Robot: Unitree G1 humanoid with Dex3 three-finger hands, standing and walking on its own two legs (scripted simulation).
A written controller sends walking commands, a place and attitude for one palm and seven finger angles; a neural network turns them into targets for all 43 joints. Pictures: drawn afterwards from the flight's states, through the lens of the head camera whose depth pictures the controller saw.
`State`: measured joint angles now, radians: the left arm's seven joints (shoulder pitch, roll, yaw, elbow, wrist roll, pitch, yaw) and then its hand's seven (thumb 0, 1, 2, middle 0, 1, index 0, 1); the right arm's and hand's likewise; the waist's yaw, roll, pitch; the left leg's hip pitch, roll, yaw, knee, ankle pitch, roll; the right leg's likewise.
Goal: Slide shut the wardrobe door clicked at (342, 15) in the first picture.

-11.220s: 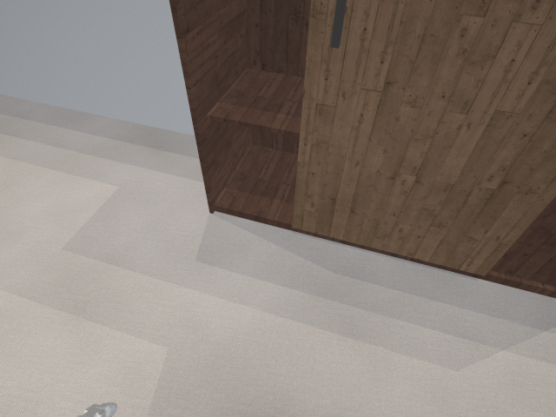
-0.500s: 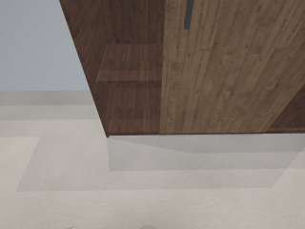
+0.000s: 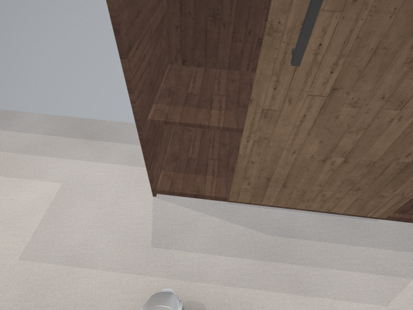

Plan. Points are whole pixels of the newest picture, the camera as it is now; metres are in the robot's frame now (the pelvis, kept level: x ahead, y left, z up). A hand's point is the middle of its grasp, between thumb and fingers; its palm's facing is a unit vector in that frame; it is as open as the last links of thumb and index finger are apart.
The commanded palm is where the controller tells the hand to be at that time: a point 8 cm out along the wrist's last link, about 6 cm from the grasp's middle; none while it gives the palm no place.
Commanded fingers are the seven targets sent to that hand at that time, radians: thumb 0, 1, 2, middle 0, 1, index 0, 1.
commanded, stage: take the last steps up to it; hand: right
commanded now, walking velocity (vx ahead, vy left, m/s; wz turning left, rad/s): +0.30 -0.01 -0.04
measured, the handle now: (306, 23) +0.72 -0.15 +0.23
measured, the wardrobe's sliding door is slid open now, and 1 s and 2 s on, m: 0.40 0.40 0.40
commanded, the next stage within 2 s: come to a stop and stand still in 0.48 s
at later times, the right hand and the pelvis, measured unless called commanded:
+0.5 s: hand out of the picture +0.14 -0.17 -0.18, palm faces +0.15 +0.98 -0.15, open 7.3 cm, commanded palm none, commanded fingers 0.00 -0.90 -0.90 0.20 0.30 0.20 0.30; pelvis +0.17 -0.01 +0.00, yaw -3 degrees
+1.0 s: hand (286, 257) +0.29 -0.17 -0.15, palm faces +0.07 +0.96 -0.27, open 7.4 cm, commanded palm none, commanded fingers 0.00 -0.90 -0.90 0.20 0.30 0.20 0.30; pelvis +0.25 +0.02 +0.01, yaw -3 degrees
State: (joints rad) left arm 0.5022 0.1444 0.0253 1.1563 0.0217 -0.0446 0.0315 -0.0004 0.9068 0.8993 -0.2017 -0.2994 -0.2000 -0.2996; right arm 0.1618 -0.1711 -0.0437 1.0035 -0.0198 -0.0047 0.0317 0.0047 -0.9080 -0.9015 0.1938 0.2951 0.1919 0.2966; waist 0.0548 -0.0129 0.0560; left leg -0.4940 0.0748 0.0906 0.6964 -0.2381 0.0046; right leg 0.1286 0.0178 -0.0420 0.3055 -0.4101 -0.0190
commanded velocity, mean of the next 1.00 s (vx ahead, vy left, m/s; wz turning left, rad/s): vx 0.03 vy -0.02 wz -0.02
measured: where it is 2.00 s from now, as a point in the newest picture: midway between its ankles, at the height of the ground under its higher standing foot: outside the picture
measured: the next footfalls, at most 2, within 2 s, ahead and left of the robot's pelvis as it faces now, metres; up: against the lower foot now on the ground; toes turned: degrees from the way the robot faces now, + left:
left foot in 0.04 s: +0.16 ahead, +0.12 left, +0.00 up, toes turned +6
right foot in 0.48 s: +0.26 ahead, -0.12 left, +0.00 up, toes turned -9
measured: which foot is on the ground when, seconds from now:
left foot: up 0.00-0.02, down 0.04-0.50, up 0.52-0.84, down 0.86-1.00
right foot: down 0.00-0.04, up 0.06-0.46, down 0.48-0.88, up 0.90-1.00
